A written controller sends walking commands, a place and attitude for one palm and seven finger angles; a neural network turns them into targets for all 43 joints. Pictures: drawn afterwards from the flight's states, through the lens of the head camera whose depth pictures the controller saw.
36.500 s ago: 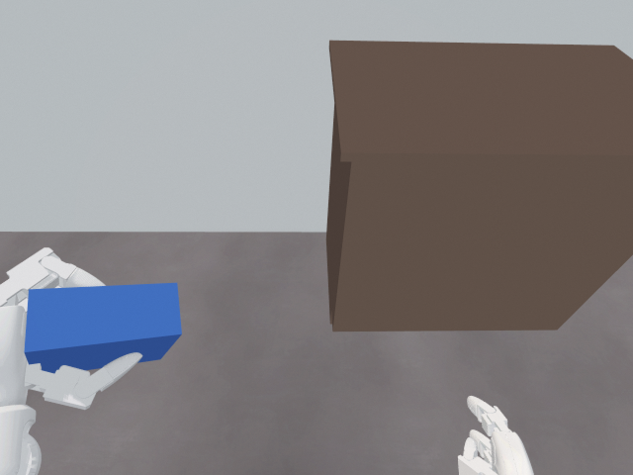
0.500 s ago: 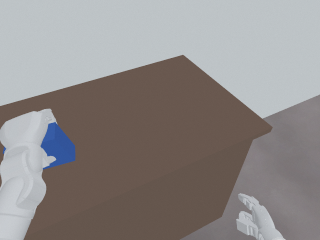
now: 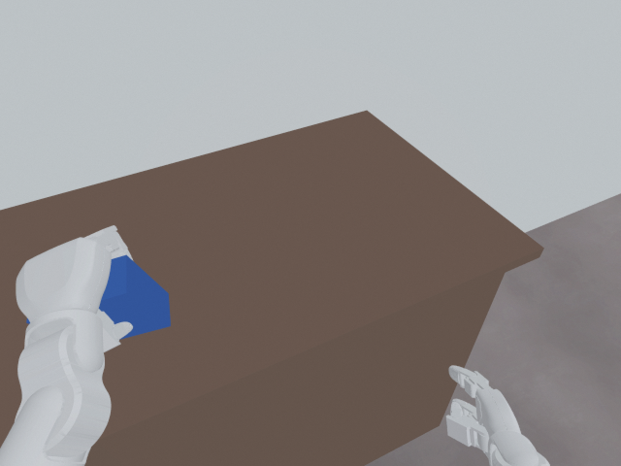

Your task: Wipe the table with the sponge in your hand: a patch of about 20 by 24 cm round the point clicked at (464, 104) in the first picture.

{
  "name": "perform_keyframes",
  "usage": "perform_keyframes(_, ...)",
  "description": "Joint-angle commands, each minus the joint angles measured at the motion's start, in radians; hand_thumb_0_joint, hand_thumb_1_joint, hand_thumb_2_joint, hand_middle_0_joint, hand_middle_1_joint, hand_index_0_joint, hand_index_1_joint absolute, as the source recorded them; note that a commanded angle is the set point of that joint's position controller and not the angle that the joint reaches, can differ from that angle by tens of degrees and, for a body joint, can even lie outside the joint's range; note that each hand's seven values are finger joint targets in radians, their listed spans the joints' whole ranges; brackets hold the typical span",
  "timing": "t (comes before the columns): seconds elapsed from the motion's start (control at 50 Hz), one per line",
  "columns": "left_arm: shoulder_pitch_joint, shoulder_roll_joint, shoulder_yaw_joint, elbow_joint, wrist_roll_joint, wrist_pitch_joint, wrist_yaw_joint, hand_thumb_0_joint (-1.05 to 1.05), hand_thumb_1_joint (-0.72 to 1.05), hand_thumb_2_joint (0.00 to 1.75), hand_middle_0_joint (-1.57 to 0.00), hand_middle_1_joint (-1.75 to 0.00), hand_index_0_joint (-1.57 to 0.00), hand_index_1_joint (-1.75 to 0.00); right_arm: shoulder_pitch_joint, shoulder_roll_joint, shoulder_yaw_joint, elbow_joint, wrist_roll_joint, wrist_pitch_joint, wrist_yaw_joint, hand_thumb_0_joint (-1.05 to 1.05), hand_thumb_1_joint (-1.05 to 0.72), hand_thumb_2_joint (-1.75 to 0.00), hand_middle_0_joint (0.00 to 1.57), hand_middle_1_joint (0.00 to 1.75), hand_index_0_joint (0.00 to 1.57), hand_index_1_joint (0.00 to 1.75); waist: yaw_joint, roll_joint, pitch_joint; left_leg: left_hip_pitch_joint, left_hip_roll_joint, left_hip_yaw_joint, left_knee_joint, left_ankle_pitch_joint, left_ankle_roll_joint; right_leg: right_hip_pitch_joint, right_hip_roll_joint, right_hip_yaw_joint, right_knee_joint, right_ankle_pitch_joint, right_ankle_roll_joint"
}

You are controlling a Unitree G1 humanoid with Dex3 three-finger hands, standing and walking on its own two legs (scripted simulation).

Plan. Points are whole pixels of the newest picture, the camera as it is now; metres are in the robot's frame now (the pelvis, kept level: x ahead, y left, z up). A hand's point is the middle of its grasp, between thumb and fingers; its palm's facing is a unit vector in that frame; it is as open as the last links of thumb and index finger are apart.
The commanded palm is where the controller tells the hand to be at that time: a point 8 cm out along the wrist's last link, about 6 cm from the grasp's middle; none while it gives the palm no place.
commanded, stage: wipe back along the first lane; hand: left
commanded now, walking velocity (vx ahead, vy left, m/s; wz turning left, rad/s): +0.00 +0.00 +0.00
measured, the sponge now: (115, 311) +0.26 +0.29 +0.10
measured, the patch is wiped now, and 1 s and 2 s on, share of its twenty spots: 0.95 0.95 0.95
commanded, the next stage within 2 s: lift the sponge slowly off the table in 0.68 s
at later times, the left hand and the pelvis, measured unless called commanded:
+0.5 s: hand (104, 300) +0.24 +0.28 +0.14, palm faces +0.27 -0.12 -0.96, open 9.3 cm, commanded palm +0.19 +0.25 +0.15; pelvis +0.01 -0.01 +0.00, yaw +0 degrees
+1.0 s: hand (105, 307) +0.23 +0.27 +0.15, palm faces +0.24 -0.13 -0.96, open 9.3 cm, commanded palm +0.18 +0.26 +0.17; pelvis +0.00 -0.02 +0.00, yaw -1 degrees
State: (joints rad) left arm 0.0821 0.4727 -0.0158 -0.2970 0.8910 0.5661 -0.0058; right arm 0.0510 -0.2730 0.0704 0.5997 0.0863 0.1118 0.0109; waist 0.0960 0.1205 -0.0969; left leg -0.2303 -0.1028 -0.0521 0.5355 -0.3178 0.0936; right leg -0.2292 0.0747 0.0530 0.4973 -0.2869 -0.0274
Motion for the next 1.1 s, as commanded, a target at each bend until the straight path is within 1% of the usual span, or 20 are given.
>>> perform_keyframes(0.0, 0.053, -0.002, -0.061, -0.116, -0.077, 0.016, -0.042, 0.0, 0.1, 1.3, -1.2, -1.6, -1.2, -1.6, -0.235, -0.092, -0.041, -0.2, -0.003, -0.061, -0.004, 0.0, -0.9, -0.9, 0.2, 0.3, 0.2, 0.3, 0.018, -0.138, -0.08, 0.013, 0.122, -0.079, -0.089, 0.328, -0.061, 0.046, -0.022, -0.043, -0.022, 0.219, -0.029)
perform_keyframes(0.02, 0.06, -0.005, -0.061, -0.088, -0.079, 0.018, -0.037, 0.0, 0.1, 1.3, -1.2, -1.6, -1.2, -1.6, -0.227, -0.093, -0.041, -0.189, -0.003, -0.058, -0.005, 0.0, -0.9, -0.9, 0.2, 0.3, 0.2, 0.3, 0.009, -0.161, -0.049, 0.004, 0.123, -0.079, -0.09, 0.324, -0.063, 0.032, -0.019, -0.045, -0.027, 0.217, -0.029)
perform_keyframes(0.08, 0.014, 0.022, -0.04, -0.112, -0.069, 0.03, -0.023, 0.0, 0.1, 1.3, -1.2, -1.6, -1.2, -1.6, -0.242, -0.098, -0.04, -0.188, -0.003, -0.052, -0.012, 0.0, -0.9, -0.9, 0.2, 0.3, 0.2, 0.3, 0.008, -0.137, -0.044, 0.008, 0.13, -0.086, -0.1, 0.286, -0.066, 0.016, -0.011, -0.024, -0.028, 0.183, -0.036)
perform_keyframes(0.12, 0.013, -0.011, -0.069, -0.074, -0.072, 0.038, -0.015, 0.0, 0.1, 1.3, -1.2, -1.6, -1.2, -1.6, -0.22, -0.095, -0.037, -0.184, -0.004, -0.053, -0.016, 0.0, -0.9, -0.9, 0.2, 0.3, 0.2, 0.3, 0.004, -0.145, -0.026, 0.0, 0.127, -0.078, -0.094, 0.299, -0.065, 0.014, -0.018, -0.047, -0.03, 0.189, -0.034)
perform_keyframes(0.3, 0.044, -0.005, -0.068, -0.121, -0.07, 0.055, -0.011, 0.0, 0.1, 1.3, -1.2, -1.6, -1.2, -1.6, -0.227, -0.094, -0.035, -0.19, -0.004, -0.046, -0.012, 0.0, -0.9, -0.9, 0.2, 0.3, 0.2, 0.3, 0.01, -0.139, -0.097, 0.019, 0.121, -0.071, -0.062, 0.388, -0.066, 0.061, -0.023, -0.034, -0.009, 0.289, -0.037)
perform_keyframes(0.32, 0.059, -0.009, -0.067, -0.091, -0.075, 0.057, -0.012, 0.0, 0.1, 1.3, -1.2, -1.6, -1.2, -1.6, -0.22, -0.093, -0.035, -0.183, -0.004, -0.045, -0.012, 0.0, -0.9, -0.9, 0.2, 0.3, 0.2, 0.3, 0.005, -0.164, -0.068, 0.008, 0.121, -0.07, -0.066, 0.378, -0.065, 0.053, -0.022, -0.035, -0.014, 0.287, -0.036)
perform_keyframes(0.42, 0.121, 0.008, -0.045, -0.096, -0.086, 0.061, -0.014, 0.0, 0.1, 1.3, -1.2, -1.6, -1.2, -1.6, -0.223, -0.091, -0.035, -0.184, -0.003, -0.043, -0.01, 0.0, -0.9, -0.9, 0.2, 0.3, 0.2, 0.3, 0.011, -0.162, -0.068, 0.004, 0.115, -0.059, -0.05, 0.404, -0.057, 0.077, -0.028, -0.022, -0.01, 0.352, -0.033)
perform_keyframes(0.48, 0.101, 0.029, -0.029, -0.126, -0.081, 0.063, -0.016, 0.0, 0.1, 1.3, -1.2, -1.6, -1.2, -1.6, -0.239, -0.095, -0.035, -0.188, -0.003, -0.04, -0.012, 0.0, -0.9, -0.9, 0.2, 0.3, 0.2, 0.3, 0.009, -0.146, -0.076, 0.005, 0.115, -0.064, -0.056, 0.382, -0.056, 0.075, -0.022, 0.0, -0.01, 0.338, -0.037)
perform_keyframes(0.5, 0.069, 0.006, -0.057, -0.14, -0.08, 0.064, -0.016, 0.0, 0.1, 1.3, -1.2, -1.6, -1.2, -1.6, -0.225, -0.094, -0.034, -0.194, -0.004, -0.042, -0.012, 0.0, -0.9, -0.9, 0.2, 0.3, 0.2, 0.3, 0.004, -0.146, -0.096, 0.004, 0.109, -0.057, -0.043, 0.402, -0.051, 0.086, -0.031, -0.014, -0.006, 0.363, -0.034)
perform_keyframes(0.56, 0.157, 0.041, -0.011, -0.099, -0.094, 0.057, -0.017, 0.0, 0.1, 1.3, -1.2, -1.6, -1.2, -1.6, -0.218, -0.097, -0.036, -0.179, -0.003, -0.036, -0.011, 0.0, -0.9, -0.9, 0.2, 0.3, 0.2, 0.3, 0.011, -0.166, -0.069, -0.01, 0.106, -0.05, -0.042, 0.398, -0.051, 0.1, -0.032, -0.006, -0.006, 0.389, -0.031)
perform_keyframes(0.6, 0.131, 0.041, -0.016, -0.134, -0.089, 0.062, -0.017, 0.0, 0.1, 1.3, -1.2, -1.6, -1.2, -1.6, -0.226, -0.096, -0.035, -0.192, -0.004, -0.038, -0.012, 0.0, -0.9, -0.9, 0.2, 0.3, 0.2, 0.3, 0.01, -0.163, -0.093, -0.011, 0.102, -0.048, -0.037, 0.388, -0.047, 0.105, -0.036, 0.0, -0.003, 0.387, -0.03)
perform_keyframes(0.68, 0.134, 0.05, -0.005, -0.13, -0.091, 0.063, -0.017, 0.0, 0.1, 1.3, -1.2, -1.6, -1.2, -1.6, -0.236, -0.096, -0.035, -0.191, -0.002, -0.035, -0.016, 0.0, -0.9, -0.9, 0.2, 0.3, 0.2, 0.3, 0.01, -0.132, -0.051, -0.016, 0.104, -0.053, -0.05, 0.349, -0.046, 0.075, -0.027, 0.016, -0.017, 0.342, -0.034)
perform_keyframes(0.74, 0.147, 0.05, -0.001, -0.098, -0.098, 0.058, -0.014, 0.0, 0.1, 1.3, -1.2, -1.6, -1.2, -1.6, -0.219, -0.098, -0.036, -0.184, -0.003, -0.035, -0.018, 0.0, -0.9, -0.9, 0.2, 0.3, 0.2, 0.3, 0.007, -0.152, -0.056, -0.029, 0.1, -0.047, -0.046, 0.345, -0.046, 0.091, -0.033, -0.001, -0.016, 0.344, -0.03)
perform_keyframes(0.78, 0.127, 0.084, 0.025, -0.124, -0.091, 0.057, -0.014, 0.0, 0.1, 1.3, -1.2, -1.6, -1.2, -1.6, -0.235, -0.099, -0.035, -0.19, -0.004, -0.036, -0.021, 0.0, -0.9, -0.9, 0.2, 0.3, 0.2, 0.3, 0.013, -0.143, -0.067, -0.022, 0.099, -0.053, -0.05, 0.328, -0.045, 0.088, -0.029, 0.025, -0.018, 0.329, -0.034)
perform_keyframes(0.84, 0.088, 0.099, 0.031, -0.098, -0.094, 0.058, -0.014, 0.0, 0.1, 1.3, -1.2, -1.6, -1.2, -1.6, -0.224, -0.1, -0.035, -0.183, -0.005, -0.033, -0.028, 0.0, -0.9, -0.9, 0.2, 0.3, 0.2, 0.3, 0.007, -0.158, -0.052, -0.035, 0.096, -0.046, -0.051, 0.312, -0.042, 0.089, -0.036, 0.008, -0.024, 0.305, -0.028)
perform_keyframes(0.88, 0.09, 0.128, 0.057, -0.144, -0.088, 0.056, -0.015, 0.0, 0.1, 1.3, -1.2, -1.6, -1.2, -1.6, -0.245, -0.097, -0.034, -0.193, -0.007, -0.039, -0.029, 0.0, -0.9, -0.9, 0.2, 0.3, 0.2, 0.3, 0.023, -0.121, -0.079, -0.018, 0.094, -0.05, -0.053, 0.317, -0.04, 0.1, -0.032, 0.029, -0.022, 0.305, -0.034)
perform_keyframes(0.94, 0.075, 0.141, 0.062, -0.108, -0.095, 0.054, -0.021, 0.0, 0.1, 1.3, -1.2, -1.6, -1.2, -1.6, -0.228, -0.098, -0.032, -0.183, -0.008, -0.036, -0.034, 0.0, -0.9, -0.9, 0.2, 0.3, 0.2, 0.3, 0.015, -0.152, -0.062, -0.034, 0.089, -0.041, -0.05, 0.31, -0.04, 0.107, -0.039, 0.016, -0.027, 0.307, -0.027)
perform_keyframes(0.98, 0.055, 0.173, 0.084, -0.148, -0.085, 0.053, -0.024, 0.0, 0.1, 1.3, -1.2, -1.6, -1.2, -1.6, -0.252, -0.098, -0.03, -0.19, -0.008, -0.038, -0.035, 0.0, -0.9, -0.9, 0.2, 0.3, 0.2, 0.3, 0.026, -0.106, -0.071, -0.014, 0.09, -0.049, -0.06, 0.309, -0.04, 0.099, -0.034, 0.034, -0.029, 0.282, -0.035)
perform_keyframes(1.04, -0.004, 0.168, 0.069, -0.097, -0.087, 0.052, -0.029, 0.0, 0.1, 1.3, -1.2, -1.6, -1.2, -1.6, -0.23, -0.097, -0.028, -0.179, -0.007, -0.039, -0.042, 0.0, -0.9, -0.9, 0.2, 0.3, 0.2, 0.3, 0.011, -0.132, -0.034, -0.03, 0.091, -0.046, -0.066, 0.284, -0.04, 0.079, -0.035, 0.012, -0.042, 0.242, -0.03)
perform_keyframes(1.08, -0.022, 0.21, 0.099, -0.144, -0.077, 0.047, -0.031, 0.0, 0.1, 1.3, -1.2, -1.6, -1.2, -1.6, -0.256, -0.096, -0.027, -0.188, -0.007, -0.045, -0.044, 0.0, -0.9, -0.9, 0.2, 0.3, 0.2, 0.3, 0.027, -0.084, -0.059, -0.01, 0.089, -0.051, -0.072, 0.272, -0.038, 0.086, -0.032, 0.037, -0.045, 0.215, -0.037)
